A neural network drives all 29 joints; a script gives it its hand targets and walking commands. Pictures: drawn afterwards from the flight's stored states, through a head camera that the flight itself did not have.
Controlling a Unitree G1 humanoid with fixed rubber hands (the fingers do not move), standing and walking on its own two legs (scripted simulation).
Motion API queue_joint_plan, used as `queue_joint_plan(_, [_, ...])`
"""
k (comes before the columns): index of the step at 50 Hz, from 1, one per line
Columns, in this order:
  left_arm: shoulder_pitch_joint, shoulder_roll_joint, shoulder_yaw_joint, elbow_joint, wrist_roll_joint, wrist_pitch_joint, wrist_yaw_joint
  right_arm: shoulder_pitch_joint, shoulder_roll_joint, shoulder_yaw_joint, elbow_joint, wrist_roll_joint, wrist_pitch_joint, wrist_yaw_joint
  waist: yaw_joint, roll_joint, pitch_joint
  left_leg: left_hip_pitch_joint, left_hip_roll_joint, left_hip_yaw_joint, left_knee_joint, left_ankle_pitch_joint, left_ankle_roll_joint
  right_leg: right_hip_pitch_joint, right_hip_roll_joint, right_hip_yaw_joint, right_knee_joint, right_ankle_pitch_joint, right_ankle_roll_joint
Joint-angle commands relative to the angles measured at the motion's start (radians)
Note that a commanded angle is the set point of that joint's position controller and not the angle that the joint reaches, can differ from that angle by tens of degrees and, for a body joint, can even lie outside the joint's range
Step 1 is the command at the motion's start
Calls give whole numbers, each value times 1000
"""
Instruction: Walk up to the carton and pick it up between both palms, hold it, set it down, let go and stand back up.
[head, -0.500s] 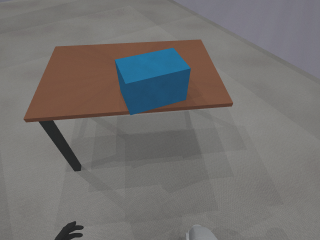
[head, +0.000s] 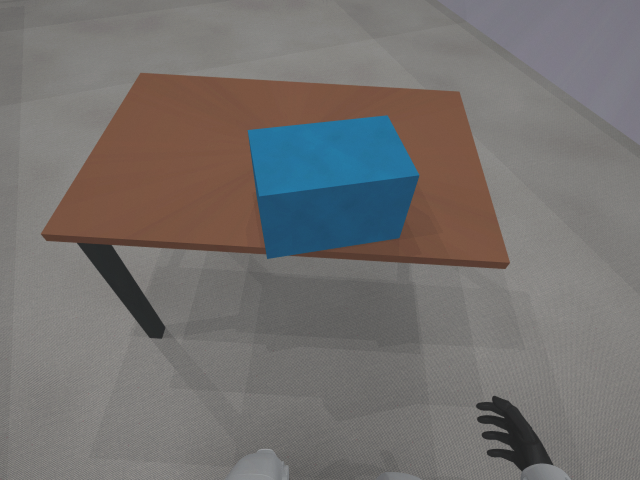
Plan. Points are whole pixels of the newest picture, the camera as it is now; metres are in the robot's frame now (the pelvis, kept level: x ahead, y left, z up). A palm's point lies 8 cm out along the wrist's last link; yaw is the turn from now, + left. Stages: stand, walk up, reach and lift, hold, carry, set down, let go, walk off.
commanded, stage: walk up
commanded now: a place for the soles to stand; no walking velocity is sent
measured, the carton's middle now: (327, 187) +0.64 +0.01 -0.08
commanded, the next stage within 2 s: none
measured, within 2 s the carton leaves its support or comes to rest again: neither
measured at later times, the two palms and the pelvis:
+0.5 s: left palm (139, 461) +0.15 +0.23 -0.06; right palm (570, 479) +0.14 -0.29 -0.08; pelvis +0.02 -0.03 +0.02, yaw +0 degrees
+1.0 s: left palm out of the picture +0.08 +0.30 -0.09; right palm (538, 454) +0.17 -0.25 -0.07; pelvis +0.06 +0.01 +0.02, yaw +0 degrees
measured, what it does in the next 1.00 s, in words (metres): shifts its weight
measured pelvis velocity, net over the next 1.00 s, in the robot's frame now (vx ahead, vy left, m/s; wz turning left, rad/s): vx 0.06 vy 0.01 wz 0.00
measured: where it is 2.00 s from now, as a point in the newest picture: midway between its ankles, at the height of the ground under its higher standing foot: (315, 467)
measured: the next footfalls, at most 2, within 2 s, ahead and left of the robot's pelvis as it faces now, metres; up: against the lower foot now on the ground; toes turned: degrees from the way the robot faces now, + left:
right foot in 1.44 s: +0.28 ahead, -0.11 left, +0.00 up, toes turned +4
left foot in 1.66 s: +0.25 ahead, +0.13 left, +0.00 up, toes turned +5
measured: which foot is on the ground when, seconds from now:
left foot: down 0.00-1.00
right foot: down 0.00-1.00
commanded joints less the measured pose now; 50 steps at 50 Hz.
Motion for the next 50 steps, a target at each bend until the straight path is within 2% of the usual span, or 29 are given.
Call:
queue_joint_plan(1, [129,87,39,-61,-9,-20,6,-29,-185,-50,-55,-3,9,-10,11,206,-157,127,226,-273,-236,252,166,23,-24,37,-242,157,12])
queue_joint_plan(2, [145,85,42,-51,-11,-35,2,-71,-181,-42,-50,2,14,-2,34,190,-169,97,191,-218,-187,255,125,101,-7,10,-376,320,8])
queue_joint_plan(3, [119,102,48,-61,-2,-48,0,-64,-166,-35,-47,10,14,8,28,162,-179,57,174,-188,-147,231,85,154,-19,56,-430,442,-11])
queue_joint_plan(4, [66,145,56,-83,15,-56,-1,-28,-134,-25,-49,28,10,20,4,75,-186,16,138,-144,-98,154,31,154,-110,194,-476,421,-54])
queue_joint_plan(5, [-53,201,71,-109,-5,-55,-3,11,-113,-27,-31,39,13,24,-55,1,-135,131,57,-78,-103,-28,-6,-49,-206,310,-554,250,-98])
queue_joint_plan(6, [-116,177,66,-118,-18,-55,-11,-9,-133,-35,-16,26,14,21,-73,8,-88,235,75,-104,-130,-22,-5,-153,-189,255,-543,218,-101])
queue_joint_plan(7, [-109,121,47,-123,-26,-62,-18,-36,-149,-35,-10,18,9,24,-53,32,-79,223,90,-127,-151,62,-1,-116,-142,197,-527,285,-74])
queue_joint_plan(8, [-69,108,40,-118,-25,-66,-19,-46,-155,-35,-4,19,5,28,-29,31,-82,201,95,-135,-152,140,6,-69,-120,172,-521,353,-58])
queue_joint_plan(10, [-48,124,42,-116,-23,-72,-17,-31,-155,-32,10,9,-6,32,-28,1,-107,207,116,-138,-158,257,17,-4,-113,147,-494,501,-41])
queue_joint_plan(13, [-57,130,47,-125,-18,-68,-19,-28,-149,-25,26,10,-6,34,-27,-18,-144,201,107,-110,-171,237,12,65,-111,133,-490,558,-45])
queue_joint_plan(26, [-84,129,54,-145,-18,-65,-23,-16,-176,-28,67,12,-6,39,-38,31,-121,231,119,-116,-220,148,10,16,-89,124,-533,368,-55])
queue_joint_plan(39, [-41,116,54,-115,-12,-65,-24,-1,-187,-30,76,16,-11,39,-37,70,-110,189,130,-145,-250,82,20,33,-65,114,-516,324,-52])
queue_joint_plan(40, [103,119,90,-103,37,-76,-30,96,-181,-56,91,-19,-12,58,-8,51,-211,173,67,-90,-198,-402,37,127,-50,135,-529,-127,-103])
queue_joint_plan(41, [135,153,106,-87,42,-77,-29,40,-175,-59,63,-26,-8,64,25,18,-90,-15,32,-54,-121,-441,4,143,-121,258,-612,-279,-159])
queue_joint_plan(42, [137,204,121,-71,40,-75,-25,-17,-144,-53,25,-22,-7,76,48,-67,19,-173,1,23,-7,-268,-22,194,-242,398,-732,-306,-230])
queue_joint_plan(43, [103,234,130,-66,45,-74,-14,-39,-137,-54,1,-23,-9,83,49,-95,89,-250,47,-10,79,-181,-18,173,-335,496,-776,-281,-286])
queue_joint_plan(44, [79,218,128,-62,52,-78,-7,-41,-140,-63,-9,-21,-15,87,44,-76,131,-259,85,-46,90,-159,-20,145,-349,491,-778,-182,-294])
queue_joint_plan(45, [68,195,118,-53,55,-83,-5,-31,-143,-68,-15,-17,-24,88,34,-53,121,-252,94,-56,55,-164,-22,165,-334,451,-764,-95,-280])
queue_joint_plan(46, [42,182,112,-48,55,-86,-6,4,-132,-71,-12,-17,-31,87,16,-57,92,-191,93,-50,9,-166,-22,164,-300,380,-731,-28,-254])
queue_joint_plan(47, [8,180,111,-47,50,-88,-10,54,-121,-74,-4,-18,-40,89,-10,-72,51,-63,77,-29,-48,-132,-19,117,-257,301,-691,7,-226])
queue_joint_plan(49, [-64,160,100,-55,35,-88,-24,227,-119,-90,33,-28,-54,83,-103,-57,-6,349,13,12,-146,0,-4,-143,-151,144,-526,4,-161])
queue_joint_plan(50, [-27,96,79,-53,32,-84,-32,328,-161,-109,65,-34,-60,66,-140,52,-48,519,8,-28,-166,-53,2,-252,-75,58,-325,33,-122])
